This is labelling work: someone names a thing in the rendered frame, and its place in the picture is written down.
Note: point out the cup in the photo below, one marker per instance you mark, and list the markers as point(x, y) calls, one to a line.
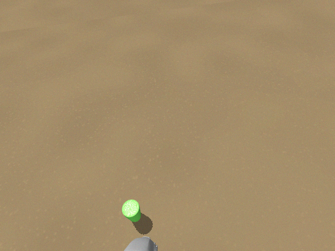
point(131, 210)

